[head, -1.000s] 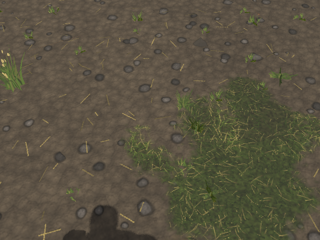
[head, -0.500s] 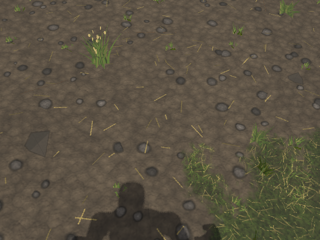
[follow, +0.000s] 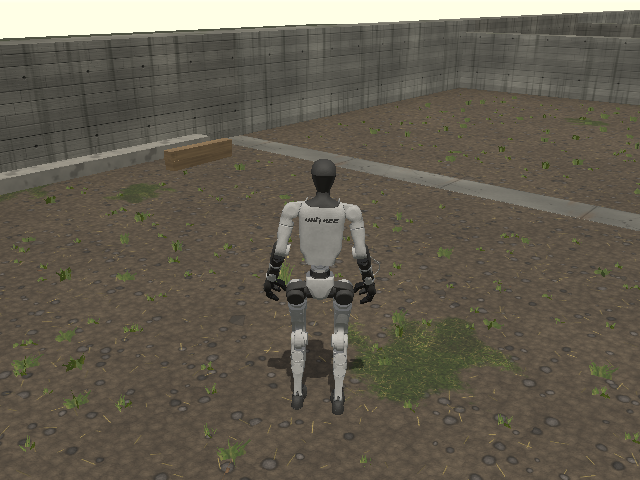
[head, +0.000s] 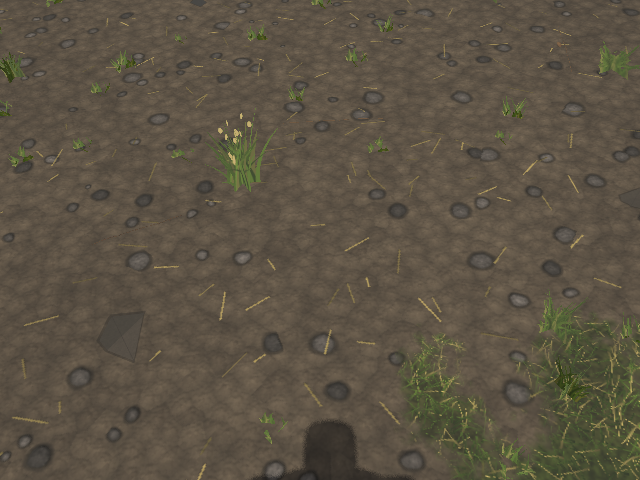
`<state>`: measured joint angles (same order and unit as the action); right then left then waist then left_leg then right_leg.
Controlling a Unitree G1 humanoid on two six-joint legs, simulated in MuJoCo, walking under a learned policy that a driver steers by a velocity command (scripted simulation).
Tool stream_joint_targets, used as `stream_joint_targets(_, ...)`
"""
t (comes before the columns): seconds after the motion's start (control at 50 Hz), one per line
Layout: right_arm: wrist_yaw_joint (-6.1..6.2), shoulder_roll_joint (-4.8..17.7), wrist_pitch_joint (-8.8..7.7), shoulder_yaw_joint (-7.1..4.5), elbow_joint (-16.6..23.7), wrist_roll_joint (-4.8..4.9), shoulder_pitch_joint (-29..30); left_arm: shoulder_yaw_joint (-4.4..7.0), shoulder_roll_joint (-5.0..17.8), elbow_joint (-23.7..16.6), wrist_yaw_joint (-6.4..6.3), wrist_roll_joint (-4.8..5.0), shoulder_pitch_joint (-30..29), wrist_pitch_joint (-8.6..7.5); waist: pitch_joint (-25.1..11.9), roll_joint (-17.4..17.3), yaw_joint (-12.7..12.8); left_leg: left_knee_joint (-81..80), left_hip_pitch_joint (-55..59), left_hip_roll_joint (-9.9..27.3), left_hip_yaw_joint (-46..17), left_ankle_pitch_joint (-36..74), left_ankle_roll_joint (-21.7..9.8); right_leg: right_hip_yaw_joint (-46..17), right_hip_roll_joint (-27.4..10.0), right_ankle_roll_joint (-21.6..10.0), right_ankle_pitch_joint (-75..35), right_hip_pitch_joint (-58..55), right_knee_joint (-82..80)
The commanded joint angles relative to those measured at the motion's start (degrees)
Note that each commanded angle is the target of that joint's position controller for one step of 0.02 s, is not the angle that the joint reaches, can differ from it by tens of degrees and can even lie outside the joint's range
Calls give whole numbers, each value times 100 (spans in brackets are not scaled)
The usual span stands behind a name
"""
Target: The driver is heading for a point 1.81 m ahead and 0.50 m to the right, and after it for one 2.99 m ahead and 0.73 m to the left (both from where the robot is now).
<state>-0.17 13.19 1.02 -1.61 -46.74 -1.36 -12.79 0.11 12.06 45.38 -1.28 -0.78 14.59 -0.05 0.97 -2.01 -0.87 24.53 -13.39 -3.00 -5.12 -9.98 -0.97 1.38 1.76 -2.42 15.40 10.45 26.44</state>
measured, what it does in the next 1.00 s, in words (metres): walks ahead: right foot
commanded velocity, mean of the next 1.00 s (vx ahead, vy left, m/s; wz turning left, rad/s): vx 0.37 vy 0.00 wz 0.02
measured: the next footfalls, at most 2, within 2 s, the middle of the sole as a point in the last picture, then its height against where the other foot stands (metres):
right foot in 0.72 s outside the picture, level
left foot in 1.28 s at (316, 389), level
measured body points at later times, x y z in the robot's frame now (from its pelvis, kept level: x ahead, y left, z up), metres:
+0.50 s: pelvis +0.12 +0.02 +0.01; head +0.13 +0.04 +0.46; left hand +0.26 +0.28 -0.12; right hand +0.06 -0.23 -0.12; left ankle +0.04 +0.10 -0.74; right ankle +0.18 -0.11 -0.68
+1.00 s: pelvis +0.39 -0.04 +0.01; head +0.41 -0.05 +0.46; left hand +0.37 +0.21 -0.13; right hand +0.49 -0.29 -0.13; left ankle +0.46 +0.11 -0.67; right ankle +0.37 -0.09 -0.74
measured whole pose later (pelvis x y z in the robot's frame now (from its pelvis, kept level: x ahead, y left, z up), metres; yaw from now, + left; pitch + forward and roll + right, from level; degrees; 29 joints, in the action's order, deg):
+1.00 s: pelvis +0.39 -0.04 +0.01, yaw +0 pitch -1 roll +0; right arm -1.9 13.8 -2.3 -2.4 -54.3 -2.1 -10.5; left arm 2.5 12.2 56.0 0.8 -0.6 23.1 -4.9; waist 2.3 -1.9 1.0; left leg 57.6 -34.4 5.6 0.1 -8.7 -3.1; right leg 5.6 4.9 -6.1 10.4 4.8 15.2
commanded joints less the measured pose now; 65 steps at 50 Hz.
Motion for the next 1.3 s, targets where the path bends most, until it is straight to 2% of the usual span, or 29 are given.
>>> stream_joint_targets(0.02,90,604,-110,-133,84,97,-35,194,750,-247,0,63,210,-109,-295,374,171,-62,478,448,-399,909,-48,-853,-795,-147,-1240,-3,-766)
stream_joint_targets(0.04,89,421,-98,-80,-24,114,-139,182,749,-182,-2,26,118,-84,-309,484,71,-197,425,352,-349,338,-46,-832,-774,-150,-366,-72,-870)
stream_joint_targets(0.08,77,499,-69,-107,-121,3,-110,293,1002,-131,25,-12,132,23,73,740,167,299,-130,-1,48,-1025,-165,-1161,-835,-370,1838,53,-1171)
stream_joint_targets(0.12,11,511,-76,-120,-18,-75,141,381,1184,-61,50,-20,324,98,665,877,254,931,-947,-64,492,-1436,-237,-1931,-1449,-794,3154,187,-1754)
stream_joint_targets(0.18,-84,396,-232,-80,37,-65,192,431,1125,-8,102,-40,221,-9,813,763,157,1208,-1012,312,600,-1193,-310,-2181,-1813,-1049,2625,246,-1912)
stream_joint_targets(0.24,-110,388,-399,-105,-294,-10,-545,458,1049,-40,182,23,-190,-115,548,617,-253,59,676,81,782,-810,-500,-1281,-1211,-775,1918,915,-1297)
stream_joint_targets(0.26,-67,582,-455,-168,-482,-28,-1077,420,869,-87,189,-3,-333,-147,445,276,-469,-325,1464,342,217,-1100,-595,-879,-891,-612,1716,1477,-570)
stream_joint_targets(0.28,9,1097,-503,-297,-597,-46,-1668,289,438,-327,235,28,-597,-200,328,-954,-665,-1354,2074,1505,-1889,-2771,-1032,-7,-116,-288,1366,2486,1064)
stream_joint_targets(0.3,-11,1354,-493,-377,-731,-32,-2039,349,690,-444,229,-64,-716,-220,523,-1218,-750,-1895,2159,2391,-3384,-3007,-1493,121,175,-294,1710,3253,2196)
stream_joint_targets(0.32,-6,1099,-484,-310,-672,-62,-1672,415,907,-359,233,-106,-677,-223,664,-394,-465,-1727,1931,2334,-3020,-2699,-1527,-311,-149,-354,1381,3354,2849)
stream_joint_targets(0.34,-4,943,-507,-269,-550,-43,-1295,396,820,-250,281,-69,-512,-252,594,-188,-245,-1720,1739,2084,-2499,-2345,-1364,-398,-301,-368,925,3230,2982)
stream_joint_targets(0.42,30,621,-634,-147,-641,41,-1163,362,703,-107,399,-157,-486,-225,262,-236,-61,-1844,1708,1453,-1044,-101,-1008,-105,-531,-64,-174,2936,3005)
stream_joint_targets(0.52,41,626,-635,-112,-951,63,-1556,258,534,-423,407,-129,-1387,-171,489,-253,-214,-1825,1552,1281,-306,1402,-1054,231,-572,223,-748,3108,2209)
stream_joint_targets(0.62,53,767,-637,-130,-1149,40,-1650,222,562,-638,372,-65,-1875,-174,676,-389,-253,-1739,1497,1440,-71,2096,-982,379,-418,-15,-1043,2382,1018)
stream_joint_targets(0.66,70,841,-637,-147,-1183,45,-1479,262,633,-585,319,-70,-1607,-200,594,-355,-48,-1378,1610,1533,48,3058,-875,425,-277,-225,-877,1849,769)
stream_joint_targets(0.7,84,968,-605,-187,-1209,41,-1288,380,797,-199,221,-86,-426,-261,-33,-253,511,64,1632,1397,303,4574,-691,535,70,-443,-714,478,432)
stream_joint_targets(0.72,84,922,-590,-174,-1192,38,-1265,476,978,152,151,-145,579,-316,-593,-73,885,1328,1038,1141,477,4075,-590,373,-42,-583,-670,-837,306)
stream_joint_targets(0.74,56,497,-581,-68,-1015,120,-1515,611,1515,288,88,-290,1422,-363,-1361,766,1007,3307,-389,650,754,1790,-445,-1495,-1556,-925,566,-2332,45)
stream_joint_targets(0.76,17,208,-589,-57,-1028,164,-2000,657,1809,342,150,-226,1454,-335,-1795,1708,688,4816,-1759,-317,385,-2065,-365,-4224,-2618,-1474,929,-2875,-1047)
stream_joint_targets(0.78,16,632,-573,-168,-972,41,-1489,607,1482,315,179,-43,796,-305,-991,1016,452,5180,-2182,120,-61,-1595,-491,-4009,-2339,-1340,1466,-2093,-1317)
stream_joint_targets(0.8,-25,686,-595,-187,-855,23,-1051,500,1044,209,200,5,210,-328,-263,570,281,4944,-2200,421,74,-968,-522,-3048,-2160,-1210,1218,-1201,-1394)
stream_joint_targets(0.86,-106,361,-487,-128,-879,-69,-936,348,548,385,208,-13,4,-465,56,549,-80,4205,-1500,805,200,-460,-423,-1574,-1495,-900,-434,-66,-1734)
stream_joint_targets(0.92,-173,249,-371,-115,-812,-83,-675,351,607,641,203,18,461,-585,133,506,-124,3884,-1715,867,382,-228,-295,-1091,-1385,-962,-1214,-40,-1905)
stream_joint_targets(1.04,-214,202,-355,-50,-330,-50,844,300,587,944,179,49,1133,-585,475,441,180,2269,-2482,886,753,937,-43,-485,-1106,-810,-2175,-480,-2035)
stream_joint_targets(1.16,-192,176,-401,24,-11,-6,1763,269,625,1242,84,-27,1677,-555,546,540,444,1029,-2316,589,1003,1080,-198,-342,-1280,-784,-3212,-1404,-1749)
stream_joint_targets(1.22,-150,286,-466,-25,6,0,1564,286,713,1301,29,-76,1515,-522,426,605,226,685,-1801,358,1059,420,-460,-265,-1429,-751,-4569,-1819,-1176)
stream_joint_targets(1.26,-56,483,-530,-142,-350,-13,418,307,809,1317,29,-85,1362,-494,-182,640,-253,337,-426,-2,1180,122,-711,-134,-1332,-618,-5717,-1799,155)
stream_joint_targets(1.28,6,686,-588,-239,-647,-98,-578,288,784,1271,39,-38,1260,-491,-705,529,-675,155,997,275,886,358,-923,15,-1154,-520,-4961,-1045,1338)
stream_joint_targets(1.3,85,1252,-605,-393,-769,-257,-1486,189,430,1032,83,106,1388,-511,-1528,-254,-816,96,2695,1826,-1011,-203,-1379,316,-682,-339,-2581,553,3292)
